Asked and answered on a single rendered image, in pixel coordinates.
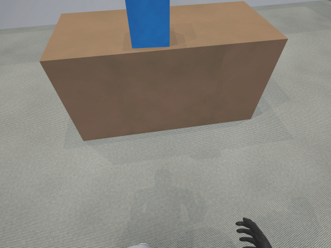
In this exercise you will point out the robot right hand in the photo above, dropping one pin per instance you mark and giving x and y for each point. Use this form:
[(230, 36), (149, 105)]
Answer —
[(258, 238)]

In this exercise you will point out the carton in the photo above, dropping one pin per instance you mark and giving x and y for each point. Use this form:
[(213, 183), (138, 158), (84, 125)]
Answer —
[(149, 23)]

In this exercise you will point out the pedestal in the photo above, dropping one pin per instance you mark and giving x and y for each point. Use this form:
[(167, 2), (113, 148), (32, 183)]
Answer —
[(219, 61)]

